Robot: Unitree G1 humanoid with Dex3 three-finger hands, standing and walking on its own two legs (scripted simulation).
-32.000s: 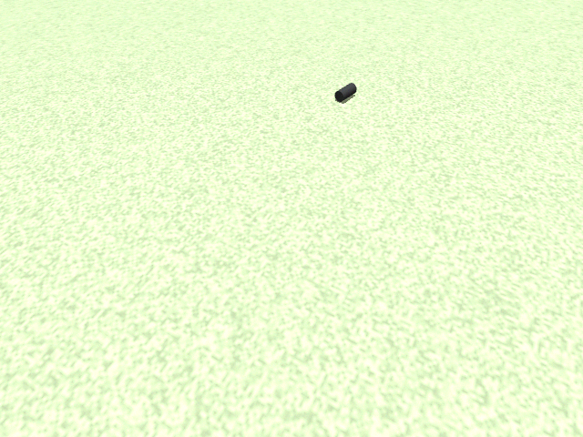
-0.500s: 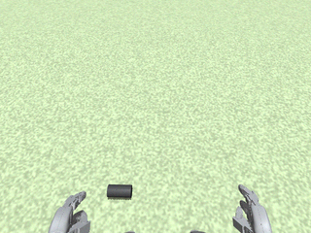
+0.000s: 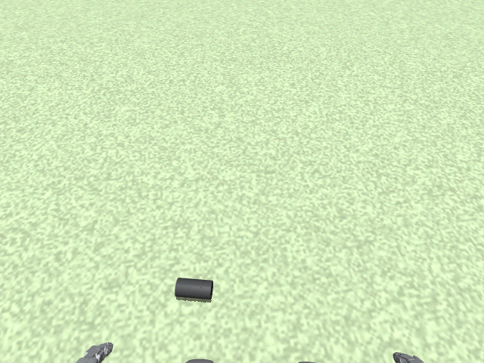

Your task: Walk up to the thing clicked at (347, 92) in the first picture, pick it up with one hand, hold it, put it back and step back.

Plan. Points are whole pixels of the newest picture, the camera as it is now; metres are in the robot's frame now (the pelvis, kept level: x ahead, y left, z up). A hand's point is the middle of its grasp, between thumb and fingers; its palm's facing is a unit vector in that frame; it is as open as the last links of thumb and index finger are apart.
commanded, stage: stand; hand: left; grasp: from above
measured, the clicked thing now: (194, 288) +0.47 +0.22 -0.71
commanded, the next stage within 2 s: none
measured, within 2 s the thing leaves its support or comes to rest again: neither
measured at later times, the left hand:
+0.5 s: hand out of the picture +0.04 +0.23 -0.13, palm faces +0.05 -0.94 -0.33, open 7.3 cm
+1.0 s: hand out of the picture +0.06 +0.22 -0.13, palm faces +0.03 -0.94 -0.33, open 7.3 cm
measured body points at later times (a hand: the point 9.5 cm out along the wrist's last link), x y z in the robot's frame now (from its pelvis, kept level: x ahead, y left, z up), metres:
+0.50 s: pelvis +0.00 +0.00 +0.03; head +0.00 -0.01 +0.48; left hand +0.04 +0.28 -0.11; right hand +0.07 -0.28 -0.11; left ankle +0.00 +0.12 -0.71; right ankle +0.01 -0.15 -0.71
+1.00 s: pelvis +0.00 -0.02 +0.03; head +0.01 -0.02 +0.48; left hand +0.06 +0.27 -0.10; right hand +0.07 -0.31 -0.11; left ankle +0.00 +0.12 -0.71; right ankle +0.01 -0.15 -0.71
